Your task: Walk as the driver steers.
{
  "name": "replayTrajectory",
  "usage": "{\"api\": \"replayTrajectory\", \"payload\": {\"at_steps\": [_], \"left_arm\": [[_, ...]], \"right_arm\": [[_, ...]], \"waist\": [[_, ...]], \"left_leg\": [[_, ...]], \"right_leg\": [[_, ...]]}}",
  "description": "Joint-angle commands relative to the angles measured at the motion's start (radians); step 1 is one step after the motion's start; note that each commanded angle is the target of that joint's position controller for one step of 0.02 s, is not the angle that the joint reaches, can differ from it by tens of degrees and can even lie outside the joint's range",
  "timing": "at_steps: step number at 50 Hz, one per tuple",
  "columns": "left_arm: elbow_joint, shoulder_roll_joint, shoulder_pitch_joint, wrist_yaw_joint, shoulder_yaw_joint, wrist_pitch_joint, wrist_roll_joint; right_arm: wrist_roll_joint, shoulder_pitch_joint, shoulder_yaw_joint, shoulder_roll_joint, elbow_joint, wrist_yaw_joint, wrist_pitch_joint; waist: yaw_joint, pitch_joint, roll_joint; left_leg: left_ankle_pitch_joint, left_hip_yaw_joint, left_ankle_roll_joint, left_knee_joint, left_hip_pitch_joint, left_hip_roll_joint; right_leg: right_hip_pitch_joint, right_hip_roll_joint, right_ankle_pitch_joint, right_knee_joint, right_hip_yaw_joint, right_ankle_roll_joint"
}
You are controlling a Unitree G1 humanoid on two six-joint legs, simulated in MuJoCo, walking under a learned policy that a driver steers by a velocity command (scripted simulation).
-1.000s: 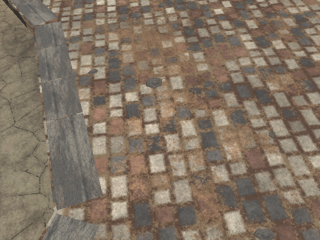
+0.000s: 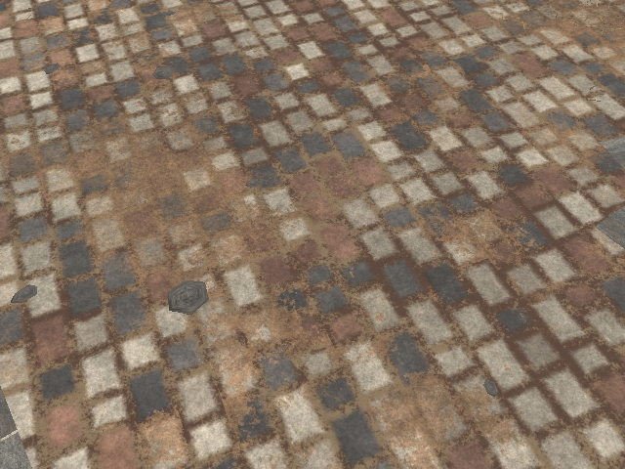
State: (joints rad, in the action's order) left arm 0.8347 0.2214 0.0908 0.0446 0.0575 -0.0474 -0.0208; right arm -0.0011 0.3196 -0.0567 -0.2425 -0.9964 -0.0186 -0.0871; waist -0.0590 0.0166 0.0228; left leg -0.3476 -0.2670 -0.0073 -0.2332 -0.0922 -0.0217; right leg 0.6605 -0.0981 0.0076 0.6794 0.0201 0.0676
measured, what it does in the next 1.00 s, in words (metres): walks ahead: right foot, then left foot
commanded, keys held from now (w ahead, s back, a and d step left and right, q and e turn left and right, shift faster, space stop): w+e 0.24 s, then w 0.72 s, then w+q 0.04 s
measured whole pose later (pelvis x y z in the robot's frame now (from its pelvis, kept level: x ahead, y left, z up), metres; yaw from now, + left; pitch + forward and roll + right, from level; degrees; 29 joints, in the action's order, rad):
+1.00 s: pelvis +0.57 -0.07 +0.01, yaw -14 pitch +3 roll +1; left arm 0.72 0.25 0.09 0.01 0.05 -0.08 -0.01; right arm -0.02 0.37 -0.05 -0.26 -0.90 0.01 -0.09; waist -0.09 0.01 0.04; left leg -0.24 -0.03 0.05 -0.22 0.03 -0.06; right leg 0.66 -0.10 -0.05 0.61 -0.04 0.01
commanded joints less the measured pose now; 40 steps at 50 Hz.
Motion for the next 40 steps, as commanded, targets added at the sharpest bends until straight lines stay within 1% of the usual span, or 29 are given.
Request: {"api": "replayTrajectory", "payload": {"at_steps": [1, 2, 3, 4, 5, 6, 7, 8, 9, 10, 11, 13, 15, 16, 19, 22, 25, 27, 28, 29, 30, 31, 32, 33, 34, 35, 36, 38, 40], "left_arm": [[-0.119, 0.077, -0.085, 0.021, 0.017, -0.011, -0.004], [-0.113, 0.107, -0.013, 0.023, 0.033, -0.009, -0.006], [-0.086, 0.154, 0.124, 0.02, 0.059, -0.008, -0.01], [-0.045, 0.234, 0.297, 0.001, 0.099, -0.003, -0.009], [-0.034, 0.351, 0.337, -0.016, 0.123, 0.0, -0.011], [-0.065, 0.321, 0.358, -0.014, 0.104, -0.014, 0.006], [-0.059, 0.244, 0.338, -0.013, 0.083, -0.023, 0.016], [-0.069, 0.199, 0.273, -0.014, 0.071, -0.03, 0.007], [-0.092, 0.167, 0.187, -0.013, 0.061, -0.033, 0.004], [-0.111, 0.139, 0.138, -0.015, 0.049, -0.034, 0.012], [-0.121, 0.143, 0.122, -0.018, 0.048, -0.035, 0.017], [-0.12, 0.16, 0.133, -0.029, 0.051, -0.039, 0.009], [-0.111, 0.179, 0.17, -0.044, 0.054, -0.04, 0.007], [-0.104, 0.18, 0.191, -0.049, 0.053, -0.039, 0.006], [-0.085, 0.176, 0.238, -0.053, 0.049, -0.036, 0.005], [-0.06, 0.183, 0.283, -0.049, 0.047, -0.039, 0.004], [-0.04, 0.187, 0.313, -0.055, 0.048, -0.03, 0.004], [-0.037, 0.2, 0.304, -0.061, 0.052, -0.021, 0.006], [-0.042, 0.205, 0.283, -0.062, 0.052, -0.017, 0.007], [-0.05, 0.193, 0.264, -0.061, 0.045, -0.014, 0.011], [-0.074, 0.159, 0.248, -0.059, 0.028, -0.014, 0.023], [-0.07, 0.072, 0.403, -0.052, 0.003, -0.033, 0.009], [-0.059, 0.119, 0.391, -0.049, 0.005, -0.047, -0.007], [-0.085, 0.189, 0.277, -0.045, 0.022, -0.052, -0.022], [-0.107, 0.188, 0.198, -0.046, 0.019, -0.054, -0.013], [-0.117, 0.175, 0.156, -0.048, 0.022, -0.052, 0.008], [-0.117, 0.164, 0.178, -0.049, 0.026, -0.046, 0.014], [-0.104, 0.129, 0.221, -0.05, 0.021, -0.033, 0.011], [-0.12, 0.114, 0.185, -0.054, 0.016, -0.028, 0.017]], "right_arm": [[-0.011, 0.001, -0.044, -0.197, 0.048, -0.01, 0.016], [-0.012, -0.015, -0.048, -0.212, 0.058, -0.014, 0.023], [-0.015, -0.04, -0.049, -0.219, 0.069, -0.016, 0.031], [-0.012, -0.045, -0.043, -0.212, 0.087, -0.017, 0.028], [0.021, 0.03, -0.002, -0.066, 0.137, -0.001, 0.003], [-0.013, -0.01, 0.004, -0.091, 0.168, 0.016, -0.049], [-0.049, -0.129, -0.013, -0.146, 0.201, 0.027, -0.077], [-0.046, -0.154, -0.008, -0.142, 0.208, 0.026, -0.088], [-0.023, -0.151, -0.014, -0.142, 0.195, 0.017, -0.087], [-0.008, -0.13, -0.025, -0.154, 0.192, 0.013, -0.072], [-0.004, -0.117, -0.029, -0.154, 0.198, 0.014, -0.056], [0.008, -0.115, -0.027, -0.127, 0.207, 0.014, -0.033], [0.015, -0.182, -0.019, -0.105, 0.229, 0.011, -0.024], [0.016, -0.218, -0.015, -0.095, 0.239, 0.012, -0.023], [0.007, -0.313, -0.002, -0.072, 0.261, 0.021, -0.03], [-0.006, -0.388, -0.002, -0.091, 0.288, 0.033, -0.035], [-0.005, -0.42, -0.007, -0.116, 0.314, 0.048, -0.048], [-0.005, -0.379, -0.013, -0.132, 0.312, 0.054, -0.054], [-0.004, -0.313, -0.022, -0.149, 0.297, 0.052, -0.057], [0.0, -0.185, -0.039, -0.181, 0.26, 0.048, -0.058], [0.012, -0.007, -0.053, -0.23, 0.233, 0.043, -0.057], [0.016, 0.114, -0.076, -0.304, 0.2, 0.043, -0.046], [-0.011, 0.134, -0.056, -0.223, 0.183, 0.05, -0.041], [-0.019, 0.055, -0.04, -0.168, 0.198, 0.046, -0.036], [-0.011, -0.027, -0.029, -0.148, 0.218, 0.044, -0.028], [0.0, -0.075, -0.018, -0.124, 0.225, 0.048, -0.025], [0.012, -0.096, -0.013, -0.116, 0.227, 0.049, -0.029], [0.006, -0.096, -0.013, -0.116, 0.215, 0.051, -0.034], [0.001, -0.077, -0.021, -0.149, 0.201, 0.045, -0.037]], "waist": [[0.033, 0.043, -0.091], [0.08, -0.009, -0.115], [0.16, -0.084, -0.115], [0.24, -0.176, -0.062], [0.151, -0.252, 0.202], [0.161, -0.415, 0.169], [0.192, -0.305, 0.098], [0.155, -0.202, 0.036], [0.103, -0.138, -0.037], [0.064, -0.108, -0.038], [0.042, -0.096, -0.017], [0.027, -0.075, -0.024], [0.047, -0.046, -0.007], [0.063, -0.039, 0.006], [0.112, -0.028, 0.046], [0.146, 0.006, 0.065], [0.146, 0.022, 0.066], [0.117, 0.011, 0.085], [0.077, -0.025, 0.091], [0.014, -0.111, 0.078], [-0.06, -0.254, 0.015], [-0.024, -0.396, -0.255], [-0.046, -0.392, -0.276], [-0.049, -0.216, -0.177], [-0.023, -0.122, -0.084], [0.004, -0.047, -0.04], [0.041, -0.037, -0.081], [0.066, -0.039, -0.11], [0.067, -0.026, -0.1]], "left_leg": [[0.874, 0.052, 0.133, -0.092, -0.034, 0.325], [1.045, 0.038, 0.12, -0.21, -0.028, 0.319], [1.111, 0.018, 0.096, -0.399, 0.018, 0.292], [0.919, 0.014, 0.051, -0.673, 0.214, 0.251], [0.044, 0.049, -0.012, -1.052, 0.665, 0.074], [-0.245, 0.308, -0.007, -1.23, 0.834, -0.03], [-0.161, 0.368, 0.025, -1.23, 0.944, 0.032], [-0.07, 0.361, 0.046, -1.145, 0.936, 0.081], [-0.016, 0.355, 0.043, -1.051, 0.862, 0.119], [0.018, 0.357, 0.035, -0.993, 0.783, 0.144], [0.025, 0.359, 0.02, -0.957, 0.729, 0.151], [0.061, 0.336, -0.013, -0.853, 0.711, 0.153], [0.177, 0.309, -0.037, -0.718, 0.731, 0.143], [0.252, 0.302, -0.041, -0.635, 0.724, 0.135], [0.455, 0.28, -0.029, -0.411, 0.657, 0.094], [0.496, 0.285, -0.007, -0.323, 0.665, 0.078], [0.397, 0.296, 0.034, -0.266, 0.726, 0.071], [0.314, 0.282, 0.062, -0.248, 0.677, 0.056], [0.293, 0.254, 0.083, -0.228, 0.578, 0.028], [0.33, 0.244, 0.114, -0.221, 0.389, 0.02], [0.367, 0.392, 0.182, -0.262, 0.102, 0.159], [0.216, 0.825, 0.352, -0.219, -0.294, 0.386], [0.012, 1.032, 0.355, -0.087, -0.319, 0.417], [-0.074, 0.898, 0.297, -0.066, -0.182, 0.384], [-0.015, 0.772, 0.262, -0.042, -0.021, 0.346], [0.079, 0.686, 0.249, -0.004, 0.117, 0.302], [0.159, 0.636, 0.246, 0.019, 0.194, 0.279], [0.268, 0.547, 0.249, 0.057, 0.257, 0.242], [0.374, 0.484, 0.258, 0.082, 0.269, 0.238]], "right_leg": [[-0.013, 0.06, 0.139, -0.03, 0.084, 0.044], [-0.124, 0.104, 0.185, -0.026, 0.113, 0.066], [-0.313, 0.153, 0.158, -0.078, 0.128, 0.1], [-0.617, 0.129, 0.118, -0.133, 0.023, 0.149], [-0.963, -0.135, 0.2, -0.182, -0.49, 0.302], [-1.097, -0.262, 0.277, -0.368, -0.898, 0.407], [-1.055, -0.224, 0.223, -0.388, -0.755, 0.334], [-0.91, -0.18, 0.14, -0.379, -0.593, 0.288], [-0.745, -0.136, 0.039, -0.386, -0.483, 0.253], [-0.629, -0.11, -0.042, -0.412, -0.42, 0.241], [-0.556, -0.098, -0.087, -0.432, -0.405, 0.249], [-0.486, -0.076, -0.155, -0.453, -0.332, 0.245], [-0.456, -0.048, -0.199, -0.471, -0.263, 0.226], [-0.45, -0.03, -0.2, -0.472, -0.235, 0.208], [-0.444, 0.006, -0.107, -0.467, -0.182, 0.158], [-0.504, -0.038, -0.013, -0.458, -0.228, 0.151], [-0.644, -0.101, -0.065, -0.396, -0.282, 0.143], [-0.695, -0.12, -0.185, -0.348, -0.293, 0.124], [-0.698, -0.1, -0.344, -0.28, -0.275, 0.109], [-0.666, -0.048, -0.463, -0.138, -0.234, 0.087], [-0.505, 0.012, -0.307, 0.119, -0.19, 0.053], [-0.102, 0.179, 0.236, 0.519, -0.117, -0.033], [0.064, 0.176, 0.564, 0.629, -0.2, -0.028], [0.144, 0.112, 0.493, 0.672, -0.192, -0.02], [0.124, 0.057, 0.399, 0.63, -0.143, -0.017], [0.09, 0.026, 0.344, 0.559, -0.122, -0.018], [0.03, -0.005, 0.307, 0.508, -0.124, -0.021], [-0.027, -0.022, 0.284, 0.441, -0.104, -0.034], [0.005, -0.032, 0.224, 0.361, -0.085, -0.053]]}}
Velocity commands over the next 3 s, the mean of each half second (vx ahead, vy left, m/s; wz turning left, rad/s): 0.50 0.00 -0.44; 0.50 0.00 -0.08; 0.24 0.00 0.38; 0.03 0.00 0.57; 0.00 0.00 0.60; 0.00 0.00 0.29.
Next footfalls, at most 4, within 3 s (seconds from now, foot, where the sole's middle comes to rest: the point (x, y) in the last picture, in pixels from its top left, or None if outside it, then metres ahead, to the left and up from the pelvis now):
0.08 right None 0.22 -0.11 -0.77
0.60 left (305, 434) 0.55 0.03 -0.77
1.12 right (427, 332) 0.78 -0.27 -0.77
1.58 left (317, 325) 0.82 -0.01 -0.77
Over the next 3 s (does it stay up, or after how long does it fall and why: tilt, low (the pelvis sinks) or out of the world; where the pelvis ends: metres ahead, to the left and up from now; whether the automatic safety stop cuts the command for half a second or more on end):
stays up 0.75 -0.10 0.00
